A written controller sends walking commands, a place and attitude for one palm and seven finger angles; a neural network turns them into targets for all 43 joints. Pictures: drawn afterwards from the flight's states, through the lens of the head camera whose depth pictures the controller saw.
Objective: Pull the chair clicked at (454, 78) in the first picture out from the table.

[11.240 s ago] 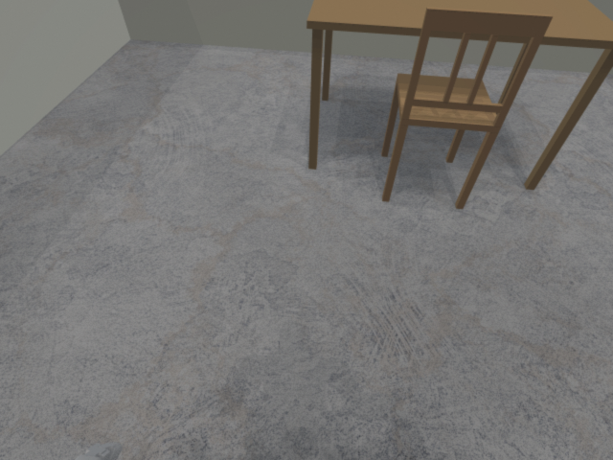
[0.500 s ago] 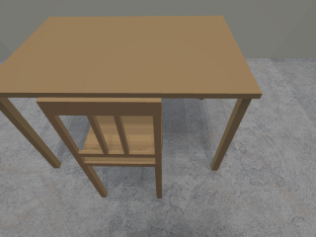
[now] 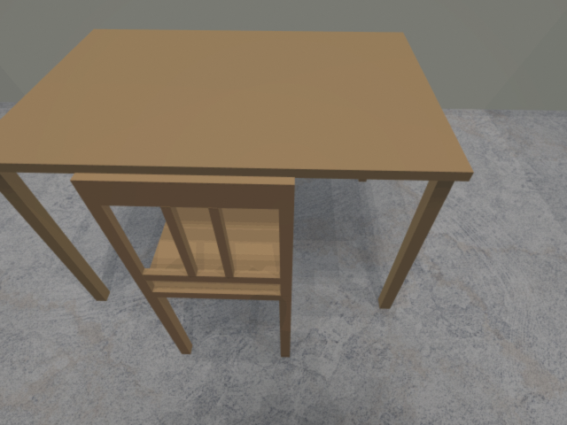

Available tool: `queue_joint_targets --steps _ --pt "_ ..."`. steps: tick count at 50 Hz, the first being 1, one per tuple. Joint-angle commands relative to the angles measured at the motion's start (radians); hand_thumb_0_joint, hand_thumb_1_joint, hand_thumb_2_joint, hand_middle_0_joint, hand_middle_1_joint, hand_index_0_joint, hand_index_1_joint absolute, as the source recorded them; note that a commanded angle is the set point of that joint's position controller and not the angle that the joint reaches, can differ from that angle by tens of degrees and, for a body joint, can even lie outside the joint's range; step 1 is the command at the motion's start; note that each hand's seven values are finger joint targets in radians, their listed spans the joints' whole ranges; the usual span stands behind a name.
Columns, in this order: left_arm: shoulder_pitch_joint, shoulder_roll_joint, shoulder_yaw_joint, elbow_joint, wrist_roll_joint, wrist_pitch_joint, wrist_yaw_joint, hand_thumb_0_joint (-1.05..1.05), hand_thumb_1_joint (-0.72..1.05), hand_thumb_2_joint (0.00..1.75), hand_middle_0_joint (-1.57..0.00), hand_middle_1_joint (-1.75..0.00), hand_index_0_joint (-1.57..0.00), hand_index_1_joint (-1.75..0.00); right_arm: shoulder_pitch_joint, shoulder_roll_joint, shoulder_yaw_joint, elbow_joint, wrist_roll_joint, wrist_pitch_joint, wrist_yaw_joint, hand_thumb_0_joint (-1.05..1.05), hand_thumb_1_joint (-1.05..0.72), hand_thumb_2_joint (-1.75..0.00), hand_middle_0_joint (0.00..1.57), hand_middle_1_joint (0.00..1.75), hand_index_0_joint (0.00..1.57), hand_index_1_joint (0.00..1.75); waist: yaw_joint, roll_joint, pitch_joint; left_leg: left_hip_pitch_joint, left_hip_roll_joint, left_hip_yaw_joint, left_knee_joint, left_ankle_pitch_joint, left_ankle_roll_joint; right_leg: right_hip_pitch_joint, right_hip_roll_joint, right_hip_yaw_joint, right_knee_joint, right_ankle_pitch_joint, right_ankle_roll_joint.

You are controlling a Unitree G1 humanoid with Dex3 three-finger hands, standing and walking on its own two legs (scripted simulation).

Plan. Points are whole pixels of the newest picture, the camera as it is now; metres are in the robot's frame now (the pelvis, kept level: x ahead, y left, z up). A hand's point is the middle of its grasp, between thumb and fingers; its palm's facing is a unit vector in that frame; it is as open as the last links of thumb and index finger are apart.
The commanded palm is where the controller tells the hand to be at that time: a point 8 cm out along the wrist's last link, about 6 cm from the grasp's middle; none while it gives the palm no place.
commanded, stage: look again from close up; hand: left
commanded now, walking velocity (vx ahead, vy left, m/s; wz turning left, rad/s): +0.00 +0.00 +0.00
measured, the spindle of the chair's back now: (181, 242) +0.48 +0.25 -0.11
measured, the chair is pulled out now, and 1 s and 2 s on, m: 0.00 0.00 0.00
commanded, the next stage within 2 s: shuffle to correct the standing spot in 0.02 s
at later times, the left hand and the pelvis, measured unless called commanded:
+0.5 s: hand out of the picture +0.01 +0.21 -0.18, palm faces +0.06 -0.98 -0.19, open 7.4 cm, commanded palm none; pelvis +0.03 +0.03 -0.01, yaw +0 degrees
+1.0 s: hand out of the picture +0.08 +0.21 -0.17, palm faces +0.00 -0.97 -0.26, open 7.3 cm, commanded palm none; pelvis +0.02 +0.01 -0.01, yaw +0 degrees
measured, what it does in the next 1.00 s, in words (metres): stands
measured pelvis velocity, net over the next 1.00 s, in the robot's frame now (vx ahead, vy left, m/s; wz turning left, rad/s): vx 0.02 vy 0.01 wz -0.01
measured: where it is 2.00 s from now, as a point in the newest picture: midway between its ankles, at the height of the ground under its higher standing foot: outside the picture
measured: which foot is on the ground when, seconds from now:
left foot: down 0.00-1.00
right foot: down 0.00-1.00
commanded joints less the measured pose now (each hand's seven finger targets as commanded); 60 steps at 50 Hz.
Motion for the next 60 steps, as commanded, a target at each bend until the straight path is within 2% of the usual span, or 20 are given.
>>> queue_joint_targets --steps 1,7,9,13,16,19,22,25,29,32,36,42,43,44,45,46,48,50,55,60 --pt "0.066 0.098 0.02 -0.025 0.004 -0.011 0.005 0.0 0.9 0.9 -0.2 -0.3 -0.2 -0.3 0.097 -0.072 -0.016 -0.015 0.005 -0.007 -0.001 0.0 -0.9 -0.9 0.2 0.3 0.2 0.3 0.0 -0.012 0.04 -0.101 0.053 -0.042 -0.084 0.081 0.042 0.034 -0.08 0.087 -0.096 0.055 -0.029" --pt "0.073 0.094 0.02 -0.023 0.005 -0.012 0.006 0.0 0.9 0.9 -0.2 -0.3 -0.2 -0.3 0.109 -0.073 -0.016 -0.009 0.005 -0.007 -0.002 0.0 -0.9 -0.9 0.2 0.3 0.2 0.3 0.002 -0.016 0.024 -0.097 0.051 -0.041 -0.077 0.075 0.044 0.051 -0.082 0.085 -0.088 0.053 -0.032" --pt "0.071 0.105 0.026 -0.031 0.009 -0.008 0.005 0.0 0.9 0.9 -0.2 -0.3 -0.2 -0.3 0.114 -0.076 -0.018 -0.01 0.002 0.002 0.002 0.0 -0.9 -0.9 0.2 0.3 0.2 0.3 0.007 -0.011 0.065 -0.131 0.034 -0.031 -0.065 -0.021 0.045 0.022 -0.086 0.099 -0.101 -0.091 -0.041" --pt "0.088 0.143 0.045 -0.049 0.012 0.001 0.004 0.0 0.9 0.9 -0.2 -0.3 -0.2 -0.3 0.119 -0.066 -0.023 -0.031 -0.005 0.02 0.009 0.0 -0.9 -0.9 0.2 0.3 0.2 0.3 0.018 -0.092 0.092 -0.185 -0.011 0.005 0.021 -0.121 0.044 -0.013 -0.139 0.183 -0.173 -0.32 -0.079" --pt "0.091 0.157 0.064 -0.068 0.014 0.003 0.008 0.0 0.9 0.9 -0.2 -0.3 -0.2 -0.3 0.134 -0.059 -0.026 -0.046 -0.007 0.018 0.013 0.0 -0.9 -0.9 0.2 0.3 0.2 0.3 0.012 -0.141 0.073 -0.175 -0.019 0.018 0.066 -0.102 0.044 -0.035 -0.191 0.237 -0.19 -0.33 -0.11" --pt "0.047 0.136 0.066 -0.096 0.014 0.009 0.005 0.0 0.9 0.9 -0.2 -0.3 -0.2 -0.3 0.173 -0.067 -0.027 -0.041 -0.008 0.011 0.012 0.0 -0.9 -0.9 0.2 0.3 0.2 0.3 -0.008 0.002 0.09 -0.108 0.005 -0.011 -0.029 -0.058 0.056 -0.106 -0.127 0.139 -0.066 -0.251 -0.085" --pt "0.031 0.07 0.051 -0.115 0.02 0.006 0.0 0.0 0.9 0.9 -0.2 -0.3 -0.2 -0.3 0.183 -0.121 -0.031 -0.051 -0.007 -0.003 0.002 0.0 -0.9 -0.9 0.2 0.3 0.2 0.3 -0.001 0.168 0.067 -0.096 0.125 -0.135 -0.097 0.192 0.126 -0.091 -0.012 -0.031 0.148 -0.12 -0.041" --pt "0.077 0.049 0.035 -0.083 0.012 -0.006 0.004 0.0 0.9 0.9 -0.2 -0.3 -0.2 -0.3 0.147 -0.11 -0.022 -0.064 -0.004 -0.018 -0.013 0.0 -0.9 -0.9 0.2 0.3 0.2 0.3 0.024 0.063 0.025 -0.062 0.106 -0.107 -0.005 0.549 0.118 -0.006 -0.033 0.014 0.114 0.075 -0.044" --pt "0.074 0.071 0.033 -0.052 -0.001 -0.01 0.013 0.0 0.9 0.9 -0.2 -0.3 -0.2 -0.3 0.145 -0.102 -0.026 -0.049 0.004 -0.024 -0.026 0.0 -0.9 -0.9 0.2 0.3 0.2 0.3 0.006 -0.006 0.001 -0.018 0.077 -0.063 0.012 0.718 0.063 0.061 -0.073 0.047 0.111 0.418 -0.029" --pt "0.063 0.084 0.038 -0.049 -0.004 -0.002 0.019 0.0 0.9 0.9 -0.2 -0.3 -0.2 -0.3 0.133 -0.111 -0.035 -0.041 0.008 -0.022 -0.031 0.0 -0.9 -0.9 0.2 0.3 0.2 0.3 0.006 0.023 -0.03 0.048 0.092 -0.061 0.002 0.835 0.059 0.066 -0.066 0.037 0.107 0.387 -0.013" --pt "0.038 0.088 0.048 -0.066 0.0 0.011 0.02 0.0 0.9 0.9 -0.2 -0.3 -0.2 -0.3 0.098 -0.106 -0.047 -0.053 0.007 -0.009 -0.032 0.0 -0.9 -0.9 0.2 0.3 0.2 0.3 0.001 0.034 -0.025 0.058 0.103 -0.061 -0.006 0.766 0.068 0.046 -0.063 0.047 0.092 0.334 -0.01" --pt "0.023 0.099 0.042 -0.073 0.005 0.012 0.017 0.0 0.9 0.9 -0.2 -0.3 -0.2 -0.3 0.064 -0.084 -0.046 -0.052 0.006 -0.001 -0.022 0.0 -0.9 -0.9 0.2 0.3 0.2 0.3 0.0 -0.01 -0.028 -0.012 0.071 -0.049 -0.032 0.422 0.057 0.085 -0.091 0.081 0.038 0.387 -0.019" --pt "-0.018 0.282 0.028 -0.148 0.0 -0.001 0.02 0.0 0.9 0.9 -0.2 -0.3 -0.2 -0.3 -0.006 -0.232 -0.061 -0.131 -0.005 -0.006 -0.018 0.0 -0.9 -0.9 0.2 0.3 0.2 0.3 -0.004 -0.012 -0.018 -0.039 0.038 -0.081 -0.08 0.572 0.057 0.115 -0.012 0.027 0.119 0.341 -0.023" --pt "0.008 0.221 0.047 -0.18 0.009 0.003 0.02 0.0 0.9 0.9 -0.2 -0.3 -0.2 -0.3 -0.011 -0.276 -0.103 -0.156 -0.003 -0.035 -0.018 0.0 -0.9 -0.9 0.2 0.3 0.2 0.3 0.008 -0.046 -0.062 -0.029 0.12 -0.102 0.003 0.632 0.07 0.05 -0.035 0.024 0.131 0.178 -0.024" --pt "0.002 0.198 0.042 -0.184 0.008 -0.004 0.015 0.0 0.9 0.9 -0.2 -0.3 -0.2 -0.3 -0.024 -0.256 -0.101 -0.162 0.0 -0.039 -0.015 0.0 -0.9 -0.9 0.2 0.3 0.2 0.3 0.004 0.014 -0.124 0.016 0.107 -0.09 0.033 0.695 0.079 0.057 -0.042 0.032 0.114 0.262 -0.042" --pt "0.009 0.189 0.042 -0.188 0.005 -0.009 0.015 0.0 0.9 0.9 -0.2 -0.3 -0.2 -0.3 -0.031 -0.236 -0.1 -0.167 0.001 -0.035 -0.014 0.0 -0.9 -0.9 0.2 0.3 0.2 0.3 0.006 0.03 -0.135 -0.004 0.094 -0.084 0.052 0.623 0.08 0.077 -0.049 0.039 0.084 0.271 -0.048" --pt "0.028 0.186 0.036 -0.185 -0.001 -0.007 0.014 0.0 0.9 0.9 -0.2 -0.3 -0.2 -0.3 -0.056 -0.189 -0.084 -0.187 -0.001 -0.016 -0.005 0.0 -0.9 -0.9 0.2 0.3 0.2 0.3 0.009 -0.035 -0.093 -0.08 0.045 -0.051 0.079 0.323 0.068 0.097 -0.078 0.1 0.023 0.312 -0.056" --pt "-0.002 0.21 0.04 -0.187 0.002 -0.007 0.012 0.0 0.9 0.9 -0.2 -0.3 -0.2 -0.3 -0.058 -0.18 -0.082 -0.192 0.0 0.003 0.0 0.0 -0.9 -0.9 0.2 0.3 0.2 0.3 -0.015 -0.077 -0.031 -0.139 0.008 -0.032 0.09 0.069 0.052 0.042 -0.127 0.17 -0.054 0.161 -0.067" --pt "-0.059 0.258 0.044 -0.21 0.006 -0.009 0.009 0.0 0.9 0.9 -0.2 -0.3 -0.2 -0.3 -0.064 -0.211 -0.081 -0.198 -0.004 0.016 0.013 0.0 -0.9 -0.9 0.2 0.3 0.2 0.3 -0.032 -0.093 0.005 -0.119 0.008 -0.043 0.098 0.021 0.05 -0.059 -0.131 0.194 -0.156 -0.129 -0.063" --pt "-0.086 0.26 0.039 -0.204 0.006 -0.004 0.003 0.0 0.9 0.9 -0.2 -0.3 -0.2 -0.3 -0.082 -0.244 -0.076 -0.189 -0.006 0.007 0.019 0.0 -0.9 -0.9 0.2 0.3 0.2 0.3 -0.025 -0.016 0.014 -0.132 0.033 -0.073 0.012 0.002 0.057 -0.061 -0.092 0.13 -0.131 -0.159 -0.029"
